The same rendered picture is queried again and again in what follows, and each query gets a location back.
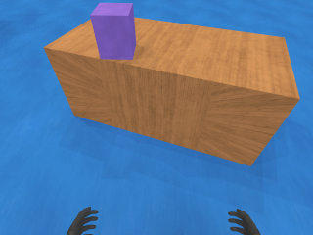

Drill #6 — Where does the carton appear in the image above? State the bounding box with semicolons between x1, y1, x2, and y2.
90;2;137;60

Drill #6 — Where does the pedestal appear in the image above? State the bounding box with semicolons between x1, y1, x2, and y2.
43;17;300;166

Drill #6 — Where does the robot right hand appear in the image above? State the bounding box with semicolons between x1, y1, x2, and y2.
228;209;261;235

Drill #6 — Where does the robot left hand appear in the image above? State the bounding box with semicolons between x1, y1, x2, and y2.
67;207;99;235

